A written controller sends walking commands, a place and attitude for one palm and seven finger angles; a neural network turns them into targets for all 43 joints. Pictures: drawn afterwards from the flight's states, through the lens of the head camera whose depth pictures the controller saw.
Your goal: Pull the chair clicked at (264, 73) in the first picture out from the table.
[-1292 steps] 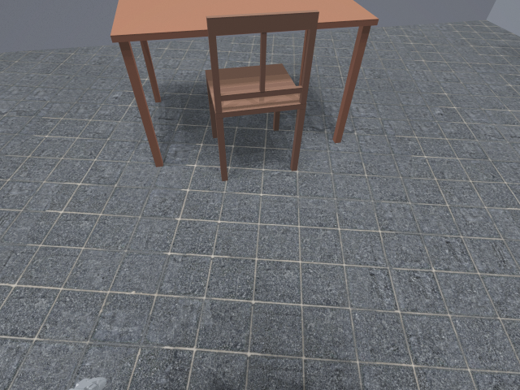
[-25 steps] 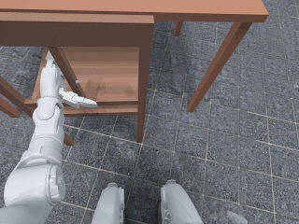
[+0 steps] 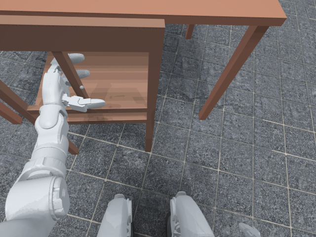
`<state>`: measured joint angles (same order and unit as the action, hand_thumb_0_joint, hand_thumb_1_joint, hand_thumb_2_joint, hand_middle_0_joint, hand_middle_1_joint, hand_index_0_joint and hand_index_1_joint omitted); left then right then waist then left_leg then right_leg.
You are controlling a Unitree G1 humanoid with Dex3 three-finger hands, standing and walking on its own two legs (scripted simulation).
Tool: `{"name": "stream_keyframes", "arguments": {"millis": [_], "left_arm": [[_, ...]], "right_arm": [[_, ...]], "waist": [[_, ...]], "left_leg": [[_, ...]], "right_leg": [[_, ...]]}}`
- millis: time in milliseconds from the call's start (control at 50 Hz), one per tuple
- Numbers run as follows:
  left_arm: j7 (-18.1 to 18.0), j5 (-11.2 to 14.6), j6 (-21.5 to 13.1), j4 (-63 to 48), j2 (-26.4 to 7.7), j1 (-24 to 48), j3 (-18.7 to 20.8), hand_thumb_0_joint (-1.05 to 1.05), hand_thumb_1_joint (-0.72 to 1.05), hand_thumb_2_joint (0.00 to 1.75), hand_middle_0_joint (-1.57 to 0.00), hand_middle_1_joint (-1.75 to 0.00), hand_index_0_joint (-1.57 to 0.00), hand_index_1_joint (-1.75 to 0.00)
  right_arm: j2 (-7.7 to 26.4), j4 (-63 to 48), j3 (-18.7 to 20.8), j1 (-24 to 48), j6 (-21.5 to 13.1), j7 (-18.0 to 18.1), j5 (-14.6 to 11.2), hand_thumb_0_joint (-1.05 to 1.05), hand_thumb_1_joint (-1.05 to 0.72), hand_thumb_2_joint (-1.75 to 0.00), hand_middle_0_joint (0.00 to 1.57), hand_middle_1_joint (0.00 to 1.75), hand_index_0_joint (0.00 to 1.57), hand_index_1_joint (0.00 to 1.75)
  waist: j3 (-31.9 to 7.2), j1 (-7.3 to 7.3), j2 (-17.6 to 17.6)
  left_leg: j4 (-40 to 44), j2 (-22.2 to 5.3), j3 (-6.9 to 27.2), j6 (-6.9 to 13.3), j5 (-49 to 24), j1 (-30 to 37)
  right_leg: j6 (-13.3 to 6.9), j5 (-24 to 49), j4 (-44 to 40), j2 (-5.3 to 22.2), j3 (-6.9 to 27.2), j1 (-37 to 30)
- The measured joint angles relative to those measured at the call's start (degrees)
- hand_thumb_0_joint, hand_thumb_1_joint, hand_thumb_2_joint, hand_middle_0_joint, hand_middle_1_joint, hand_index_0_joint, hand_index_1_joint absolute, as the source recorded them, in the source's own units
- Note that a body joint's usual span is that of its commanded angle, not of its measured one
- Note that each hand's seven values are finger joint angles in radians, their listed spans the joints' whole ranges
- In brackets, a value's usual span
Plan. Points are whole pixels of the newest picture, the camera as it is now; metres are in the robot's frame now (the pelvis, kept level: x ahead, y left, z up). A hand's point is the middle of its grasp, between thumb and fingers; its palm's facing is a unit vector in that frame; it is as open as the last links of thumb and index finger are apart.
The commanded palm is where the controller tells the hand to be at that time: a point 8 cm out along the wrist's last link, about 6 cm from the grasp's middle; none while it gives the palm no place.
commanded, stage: hook a spindle and tug to test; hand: left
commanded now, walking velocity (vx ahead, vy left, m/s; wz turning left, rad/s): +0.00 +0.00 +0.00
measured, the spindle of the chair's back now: (76, 83) +0.51 +0.20 +0.01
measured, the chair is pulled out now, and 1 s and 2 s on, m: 0.00 0.04 0.15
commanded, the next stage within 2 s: step backward, pulling the chair out in 0.98 s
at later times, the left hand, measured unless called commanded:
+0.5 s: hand (83, 88) +0.47 +0.17 +0.03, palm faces +0.06 -1.00 -0.03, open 5.3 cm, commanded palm +0.44 +0.20 +0.04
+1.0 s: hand (86, 102) +0.43 +0.16 +0.03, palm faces +0.04 -1.00 -0.03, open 5.4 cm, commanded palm +0.40 +0.21 +0.04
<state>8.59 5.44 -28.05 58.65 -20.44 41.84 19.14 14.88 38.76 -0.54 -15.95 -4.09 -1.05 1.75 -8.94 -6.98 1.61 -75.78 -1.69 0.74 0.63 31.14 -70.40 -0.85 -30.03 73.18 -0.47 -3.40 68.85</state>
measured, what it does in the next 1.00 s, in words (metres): stands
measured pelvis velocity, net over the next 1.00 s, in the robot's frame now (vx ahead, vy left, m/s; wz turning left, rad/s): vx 0.01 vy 0.00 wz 0.00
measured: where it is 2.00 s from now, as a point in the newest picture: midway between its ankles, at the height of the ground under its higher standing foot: outside the picture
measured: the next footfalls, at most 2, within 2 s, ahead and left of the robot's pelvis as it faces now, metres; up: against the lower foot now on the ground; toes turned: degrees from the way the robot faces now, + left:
none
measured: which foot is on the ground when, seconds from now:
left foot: down 0.00-1.00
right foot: down 0.00-1.00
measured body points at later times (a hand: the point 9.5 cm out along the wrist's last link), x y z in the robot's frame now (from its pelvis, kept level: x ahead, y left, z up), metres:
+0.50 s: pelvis +0.01 +0.00 +0.01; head +0.15 +0.02 +0.43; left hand +0.46 +0.22 +0.04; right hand +0.08 -0.26 -0.12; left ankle +0.03 +0.11 -0.61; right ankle +0.04 -0.12 -0.61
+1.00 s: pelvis +0.01 +0.00 +0.01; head +0.14 +0.00 +0.45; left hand +0.42 +0.21 +0.04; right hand +0.12 -0.26 -0.11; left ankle +0.03 +0.11 -0.61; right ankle +0.04 -0.12 -0.61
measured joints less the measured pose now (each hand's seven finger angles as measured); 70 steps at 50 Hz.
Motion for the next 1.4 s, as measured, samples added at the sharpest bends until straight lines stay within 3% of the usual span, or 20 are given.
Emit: {"name": "stream_keyframes", "arguments": {"millis": [180, 420, 840, 980, 1100, 1120, 1160, 1220, 1300, 1400], "left_arm": [[-0.9, 0.5, -0.1, -1.1, 0.5, -0.7, -1.1, -0.01, 0.15, 0.58, -0.44, -1.36, -0.41, -1.36], [-2.0, 0.8, -0.4, -2.7, 1.9, -2.5, -2.1, 0.0, 0.73, 0.83, -0.44, -1.4, -0.42, -1.44], [-1.9, 1.9, 0.9, -11.9, 4.8, -12.0, -3.2, 0.01, 0.75, 0.79, -0.41, -1.41, -0.39, -1.45], [-1.3, 1.9, -0.1, -14.8, 6.1, -15.6, -4.0, 0.0, 0.74, 0.79, -0.42, -1.41, -0.39, -1.45], [-0.8, 1.4, -1.2, -13.5, 6.0, -14.0, -4.3, 0.0, 0.73, 0.81, -0.44, -1.41, -0.4, -1.45], [-1.9, 0.3, 0.2, -14.4, 5.7, -13.6, -4.5, -0.01, 0.72, 0.82, -0.45, -1.4, -0.4, -1.45], [-5.9, -1.3, 6.4, -17.3, 4.9, -13.7, -6.4, 0.0, 0.71, 0.82, -0.44, -1.37, -0.4, -1.45], [-10.6, -1.4, 14.0, -17.2, 5.3, -14.9, -8.5, 0.01, 0.73, 0.82, -0.41, -1.28, -0.4, -1.45], [-13.0, 0.0, 16.0, -12.8, 6.9, -16.2, -9.4, 0.03, 0.74, 0.8, -0.34, -1.15, -0.43, -1.45], [-14.3, -1.9, 17.0, -7.4, 7.2, -14.6, -12.1, 0.04, 0.73, 0.78, -0.34, -1.11, -0.46, -1.45]], "right_arm": [[0.2, 0.4, 0.5, -0.2, 0.1, -0.3, 0.0, 0.0, -0.91, -0.9, 0.21, 0.3, 0.2, 0.3], [-0.1, 0.5, 0.8, -0.1, 0.6, -0.6, 0.0, 0.0, -0.91, -0.9, 0.21, 0.3, 0.2, 0.3], [-0.8, -1.2, 1.1, 1.2, 1.3, -0.7, -0.8, 0.0, -0.91, -0.9, 0.21, 0.3, 0.2, 0.3], [-0.7, -1.4, 1.1, 2.0, 0.8, -0.3, -0.9, 0.0, -0.91, -0.9, 0.21, 0.3, 0.2, 0.3], [-0.6, -1.0, 0.9, 3.1, -0.2, 0.4, -0.7, 0.0, -0.91, -0.9, 0.21, 0.3, 0.2, 0.3], [-0.9, -1.3, 0.9, 3.7, 0.9, 0.8, -1.4, 0.0, -0.91, -0.9, 0.21, 0.3, 0.2, 0.3], [-1.5, -2.7, 0.8, 4.6, 4.1, 2.4, -3.0, 0.0, -0.91, -0.9, 0.21, 0.3, 0.2, 0.3], [-1.9, -4.8, 0.2, 3.8, 7.1, 4.3, -4.4, 0.0, -0.91, -0.9, 0.2, 0.3, 0.2, 0.3], [-1.5, -5.2, -1.0, 2.0, 9.2, 5.9, -4.9, 0.0, -0.91, -0.9, 0.21, 0.3, 0.2, 0.3], [-0.6, -3.5, -0.4, 1.0, 10.4, 7.1, -4.5, 0.0, -0.91, -0.89, 0.21, 0.3, 0.2, 0.3]], "waist": [[0.1, 0.34, 0.2], [-0.1, 0.68, 0.2], [-0.6, 1.35, 0.0], [-0.5, 2.05, -0.2], [-0.2, 2.46, -0.5], [1.2, 2.52, -0.9], [5.1, 2.44, -1.1], [6.3, 1.98, -0.2], [5.9, 1.5, -0.4], [6.3, 1.17, -1.4]], "left_leg": [[0.3, 0.1, 0.0, 0.1, 0.1, 0.3], [1.2, 0.2, 0.0, 0.1, 0.2, 1.5], [3.1, -0.3, -0.8, -0.3, 0.6, 5.0], [3.2, -0.2, -0.8, -0.4, 0.7, 5.8], [1.9, 0.2, -0.3, -0.5, 0.5, 4.7], [2.2, 0.2, -0.4, -0.5, 0.4, 5.8], [5.4, 0.2, -0.8, -0.2, -2.1, 10.8], [13.0, 0.3, -1.4, -0.1, -3.8, 17.3], [22.7, 0.2, -2.5, 0.2, -7.6, 24.7], [29.4, -0.3, -2.4, 0.4, -10.7, 30.2]], "right_leg": [[0.1, -0.1, -0.4, 0.1, 0.0, -0.4], [0.2, -0.2, -1.3, 0.1, 0.1, -1.6], [-0.1, -0.5, -2.5, -0.4, 0.9, -4.3], [-0.2, -0.8, -2.3, -0.3, 0.9, -5.1], [-0.3, -1.0, -1.0, 0.0, 0.4, -4.1], [-0.3, -0.9, -1.1, 0.0, 0.6, -5.1], [-0.2, 2.8, -4.2, 0.0, 1.0, -9.9], [0.2, 3.6, -11.8, -0.1, 1.6, -16.4], [0.8, 7.8, -21.6, -0.4, 2.6, -23.5], [1.2, 11.9, -30.3, -1.0, 2.6, -29.8]]}}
